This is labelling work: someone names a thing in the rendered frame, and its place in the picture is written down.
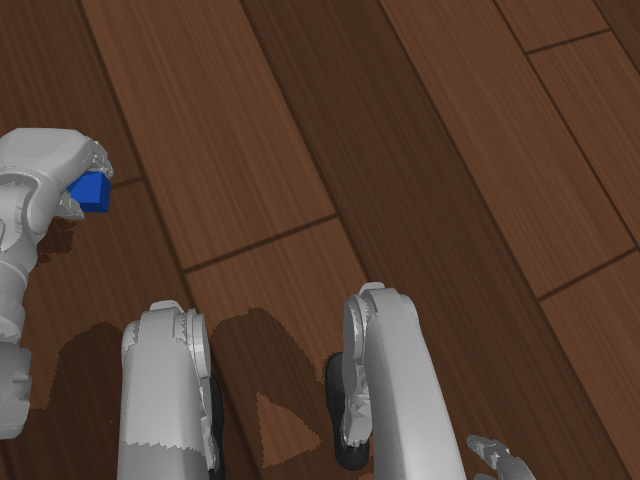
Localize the left robot arm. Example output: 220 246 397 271
0 167 61 440

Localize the left robot foot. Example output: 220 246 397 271
208 372 226 480

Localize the left robot hand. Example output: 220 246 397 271
0 128 114 220

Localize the right robot foot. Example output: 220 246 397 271
325 352 370 471

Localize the small box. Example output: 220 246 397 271
66 171 111 213

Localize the right robot hand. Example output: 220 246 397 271
466 435 536 480

